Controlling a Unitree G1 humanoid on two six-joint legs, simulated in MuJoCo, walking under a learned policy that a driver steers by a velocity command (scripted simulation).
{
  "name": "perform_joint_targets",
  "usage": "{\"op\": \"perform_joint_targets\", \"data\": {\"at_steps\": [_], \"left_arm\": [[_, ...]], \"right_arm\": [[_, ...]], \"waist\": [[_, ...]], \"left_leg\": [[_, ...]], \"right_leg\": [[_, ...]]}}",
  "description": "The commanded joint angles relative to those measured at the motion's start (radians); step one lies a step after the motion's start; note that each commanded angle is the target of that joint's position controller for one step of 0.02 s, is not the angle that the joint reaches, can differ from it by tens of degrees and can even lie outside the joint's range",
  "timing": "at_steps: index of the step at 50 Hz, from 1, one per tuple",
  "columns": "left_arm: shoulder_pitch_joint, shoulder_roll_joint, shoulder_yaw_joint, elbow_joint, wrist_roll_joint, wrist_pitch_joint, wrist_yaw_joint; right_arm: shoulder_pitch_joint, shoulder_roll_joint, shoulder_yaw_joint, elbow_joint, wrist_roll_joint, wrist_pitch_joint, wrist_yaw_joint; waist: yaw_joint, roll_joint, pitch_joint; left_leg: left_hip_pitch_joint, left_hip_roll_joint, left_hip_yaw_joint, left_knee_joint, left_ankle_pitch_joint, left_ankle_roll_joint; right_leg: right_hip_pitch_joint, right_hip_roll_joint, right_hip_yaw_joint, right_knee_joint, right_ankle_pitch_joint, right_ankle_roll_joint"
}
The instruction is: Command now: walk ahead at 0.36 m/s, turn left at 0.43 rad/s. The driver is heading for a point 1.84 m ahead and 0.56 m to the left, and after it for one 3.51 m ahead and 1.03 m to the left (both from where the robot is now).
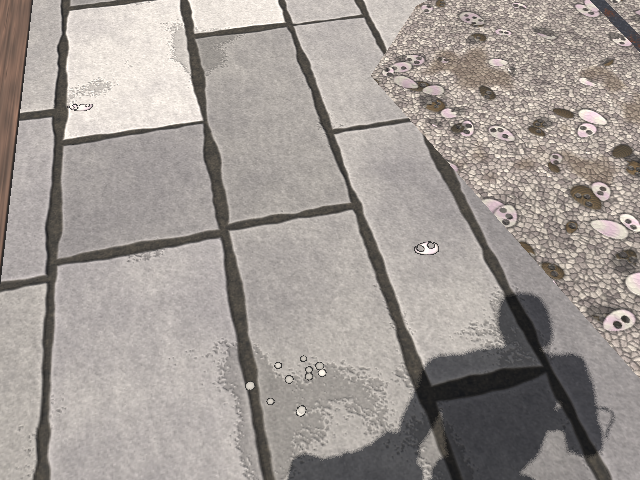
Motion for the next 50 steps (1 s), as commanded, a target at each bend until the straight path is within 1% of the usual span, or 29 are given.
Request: {"op": "perform_joint_targets", "data": {"at_steps": [1, 2, 3, 4, 5, 7, 9, 14, 19, 21, 22, 23, 24, 25, 26, 27, 28, 30, 34, 38, 40, 42, 43, 44, 45, 46, 47, 49, 50], "left_arm": [[0.111, 0.019, -0.015, -0.130, 0.040, -0.028, 0.004], [0.060, 0.109, -0.006, -0.106, 0.023, -0.053, -0.012], [-0.036, 0.139, 0.002, -0.141, -0.017, -0.065, -0.021], [-0.093, 0.130, -0.004, -0.158, -0.014, -0.068, -0.015], [-0.128, 0.132, 0.001, -0.162, 0.003, -0.061, -0.005], [-0.095, 0.129, 0.006, -0.167, 0.009, -0.032, 0.003], [-0.050, 0.093, -0.004, -0.151, 0.011, -0.014, 0.012], [-0.120, 0.079, -0.008, -0.155, 0.011, 0.004, 0.018], [-0.216, 0.091, 0.001, -0.186, 0.002, -0.003, 0.003], [-0.185, 0.101, 0.012, -0.178, 0.000, -0.018, -0.003], [-0.154, 0.110, 0.018, -0.168, 0.003, -0.026, -0.003], [-0.133, 0.170, 0.032, -0.174, 0.019, -0.027, 0.005], [-0.163, 0.233, 0.046, -0.178, 0.045, -0.010, 0.010], [-0.115, 0.186, 0.042, -0.170, 0.041, -0.006, 0.009], [-0.133, 0.135, 0.027, -0.181, 0.032, -0.004, 0.012], [-0.166, 0.107, 0.021, -0.185, 0.023, 0.001, 0.013], [-0.192, 0.097, 0.018, -0.189, 0.014, 0.007, 0.016], [-0.203, 0.107, 0.019, -0.183, 0.017, 0.020, 0.022], [-0.182, 0.131, 0.035, -0.168, 0.019, 0.037, 0.030], [-0.200, 0.164, 0.051, -0.159, 0.004, 0.041, 0.019], [-0.204, 0.173, 0.056, -0.151, -0.008, 0.040, 0.013], [-0.212, 0.163, 0.054, -0.138, -0.026, 0.041, 0.012], [-0.159, 0.128, 0.044, -0.111, -0.024, 0.040, 0.007], [-0.136, 0.053, 0.019, -0.131, 0.024, 0.039, -0.003], [-0.231, 0.076, 0.024, -0.174, 0.026, 0.038, 0.009], [-0.260, 0.122, 0.038, -0.168, 0.007, 0.041, 0.016], [-0.243, 0.124, 0.044, -0.153, -0.004, 0.046, 0.018], [-0.198, 0.119, 0.048, -0.112, 0.006, 0.057, 0.027], [-0.182, 0.110, 0.047, -0.104, 0.005, 0.057, 0.024]], "right_arm": [[0.268, -0.337, -0.099, -0.036, -0.015, -0.009, -0.020], [0.302, -0.246, -0.081, -0.053, -0.004, -0.002, -0.025], [0.245, -0.211, -0.070, -0.065, -0.005, 0.004, -0.031], [0.192, -0.185, -0.066, -0.072, 0.006, 0.010, -0.038], [0.143, -0.168, -0.061, -0.083, 0.012, 0.019, -0.044], [0.098, -0.163, -0.058, -0.101, -0.009, 0.031, -0.052], [0.071, -0.181, -0.065, -0.103, -0.011, 0.036, -0.057], [0.065, -0.202, -0.075, -0.098, 0.009, 0.076, -0.088], [0.071, -0.191, -0.073, -0.106, 0.008, 0.105, -0.097], [0.046, -0.180, -0.070, -0.118, 0.013, 0.108, -0.098], [0.035, -0.163, -0.065, -0.124, 0.016, 0.109, -0.099], [0.079, -0.114, -0.050, -0.132, 0.003, 0.106, -0.096], [0.167, -0.087, -0.044, -0.139, 0.001, 0.101, -0.094], [0.179, -0.171, -0.063, -0.132, -0.010, 0.093, -0.091], [0.168, -0.219, -0.082, -0.115, 0.002, 0.098, -0.089], [0.158, -0.216, -0.088, -0.096, 0.010, 0.112, -0.093], [0.146, -0.201, -0.087, -0.096, 0.011, 0.126, -0.098], [0.123, -0.145, -0.073, -0.112, 0.017, 0.138, -0.093], [0.059, -0.108, -0.059, -0.153, 0.015, 0.135, -0.084], [0.057, -0.117, -0.061, -0.166, 0.012, 0.137, -0.065], [0.072, -0.125, -0.068, -0.167, 0.011, 0.141, -0.055], [0.136, -0.118, -0.075, -0.143, 0.007, 0.141, -0.050], [0.165, -0.140, -0.083, -0.134, 0.001, 0.138, -0.056], [0.180, -0.246, -0.104, -0.152, -0.005, 0.134, -0.074], [0.166, -0.272, -0.101, -0.172, -0.036, 0.116, -0.069], [0.165, -0.226, -0.087, -0.163, -0.048, 0.096, -0.065], [0.119, -0.193, -0.075, -0.151, -0.040, 0.083, -0.066], [0.040, -0.146, -0.057, -0.148, -0.012, 0.077, -0.074], [0.033, -0.126, -0.046, -0.145, -0.013, 0.077, -0.079]], "waist": [[-0.059, 0.254, -0.365], [-0.144, 0.133, -0.518], [-0.151, 0.090, -0.392], [-0.130, 0.000, -0.273], [-0.100, -0.045, -0.171], [-0.037, -0.003, -0.118], [-0.008, 0.027, -0.118], [-0.027, 0.066, -0.182], [-0.057, 0.119, -0.143], [-0.029, 0.137, -0.130], [-0.010, 0.133, -0.124], [-0.035, 0.024, -0.169], [-0.104, -0.250, -0.143], [-0.068, -0.282, -0.173], [-0.059, -0.192, -0.154], [-0.063, -0.134, -0.128], [-0.063, -0.126, -0.107], [-0.059, -0.153, -0.079], [-0.022, -0.208, -0.113], [-0.015, -0.224, -0.127], [-0.025, -0.222, -0.118], [-0.064, -0.192, -0.113], [-0.067, -0.111, -0.105], [-0.030, 0.200, -0.116], [-0.085, 0.275, -0.109], [-0.105, 0.179, -0.112], [-0.073, 0.146, -0.088], [-0.041, 0.126, -0.081], [-0.030, 0.128, -0.093]], "left_leg": [[0.878, 0.341, -0.621, -0.009, 0.457, 0.322], [0.959, 0.362, -0.753, -0.086, 0.470, 0.352], [0.872, 0.323, -0.585, -0.092, 0.505, 0.298], [0.731, 0.276, -0.480, -0.104, 0.511, 0.255], [0.575, 0.242, -0.418, -0.135, 0.526, 0.232], [0.374, 0.196, -0.368, -0.192, 0.529, 0.223], [0.283, 0.169, -0.315, -0.203, 0.587, 0.218], [0.241, 0.111, -0.297, -0.164, 0.421, 0.146], [0.289, 0.109, -0.429, -0.118, 0.165, 0.113], [0.317, 0.093, -0.479, -0.067, 0.135, 0.084], [0.293, 0.060, -0.475, -0.025, 0.077, 0.052], [0.211, 0.004, -0.413, 0.111, -0.152, 0.003], [0.005, -0.155, -0.227, 0.298, -0.573, -0.062], [-0.067, -0.107, -0.183, 0.529, -0.646, -0.113], [-0.083, -0.071, -0.188, 0.636, -0.578, -0.133], [-0.088, -0.051, -0.172, 0.676, -0.513, -0.153], [-0.099, -0.037, -0.163, 0.690, -0.465, -0.165], [-0.068, -0.027, -0.106, 0.645, -0.398, -0.180], [-0.014, 0.013, -0.058, 0.448, -0.370, -0.186], [0.120, 0.028, -0.009, 0.262, -0.335, -0.154], [0.167, 0.024, 0.011, 0.158, -0.301, -0.125], [0.301, -0.010, 0.039, -0.047, -0.165, -0.071], [0.412, 0.001, -0.021, -0.147, -0.052, -0.034], [0.562, 0.256, -0.355, -0.184, 0.273, 0.057], [0.464, 0.410, -0.514, -0.208, 0.358, 0.247], [0.422, 0.369, -0.456, -0.224, 0.281, 0.255], [0.402, 0.304, -0.373, -0.218, 0.219, 0.198], [0.394, 0.234, -0.284, -0.205, 0.218, 0.132], [0.377, 0.216, -0.256, -0.202, 0.273, 0.130]], "right_leg": [[-0.644, 0.064, 0.050, 0.911, 0.013, 0.071], [-0.713, 0.071, 0.241, 1.038, -0.153, 0.070], [-0.778, 0.007, 0.262, 1.022, -0.094, 0.055], [-0.789, -0.035, 0.236, 0.943, -0.034, 0.049], [-0.774, -0.056, 0.214, 0.873, 0.001, 0.058], [-0.658, -0.068, 0.210, 0.782, 0.039, 0.071], [-0.611, -0.058, 0.188, 0.657, 0.064, 0.099], [-0.537, -0.011, 0.191, 0.428, 0.282, 0.128], [-0.512, 0.020, 0.228, 0.233, 0.264, 0.108], [-0.441, 0.019, 0.229, 0.072, 0.313, 0.081], [-0.353, -0.009, 0.228, -0.047, 0.437, 0.056], [-0.211, -0.190, 0.361, -0.057, 0.580, -0.012], [-0.119, -0.385, 0.597, -0.065, 0.853, -0.180], [-0.111, -0.468, 0.718, -0.077, 0.872, -0.280], [-0.131, -0.420, 0.608, -0.055, 0.826, -0.263], [-0.157, -0.346, 0.490, -0.044, 0.760, -0.213], [-0.178, -0.308, 0.426, -0.050, 0.699, -0.185], [-0.227, -0.255, 0.316, -0.079, 0.688, -0.175], [-0.170, -0.281, 0.247, -0.090, 0.682, -0.204], [-0.197, -0.315, 0.201, -0.088, 0.642, -0.203], [-0.202, -0.328, 0.190, -0.066, 0.598, -0.186], [-0.260, -0.301, 0.149, 0.013, 0.519, -0.128], [-0.351, -0.257, 0.094, 0.106, 0.408, -0.058], [-0.582, -0.137, -0.018, 0.386, 0.044, 0.053], [-0.713, -0.042, 0.074, 0.587, -0.188, 0.086], [-0.699, -0.066, 0.144, 0.692, -0.162, 0.081], [-0.693, -0.076, 0.162, 0.710, -0.086, 0.073], [-0.668, -0.082, 0.165, 0.695, 0.033, 0.090], [-0.624, -0.074, 0.160, 0.704, 0.074, 0.099]]}}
